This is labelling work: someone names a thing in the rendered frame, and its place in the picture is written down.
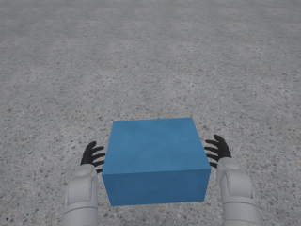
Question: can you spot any carton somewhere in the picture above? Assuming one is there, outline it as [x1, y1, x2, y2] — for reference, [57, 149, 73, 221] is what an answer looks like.
[102, 117, 212, 206]

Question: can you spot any right robot hand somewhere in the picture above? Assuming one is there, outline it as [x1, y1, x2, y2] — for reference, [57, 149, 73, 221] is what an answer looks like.
[204, 134, 231, 169]

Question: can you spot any left robot hand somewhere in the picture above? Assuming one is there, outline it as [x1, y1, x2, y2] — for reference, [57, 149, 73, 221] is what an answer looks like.
[80, 141, 105, 174]

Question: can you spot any robot left forearm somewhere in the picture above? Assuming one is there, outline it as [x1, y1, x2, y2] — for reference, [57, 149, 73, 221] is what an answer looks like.
[63, 164, 99, 226]

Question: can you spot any robot right forearm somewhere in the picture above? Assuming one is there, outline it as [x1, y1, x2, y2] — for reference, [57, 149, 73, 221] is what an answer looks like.
[215, 157, 262, 226]

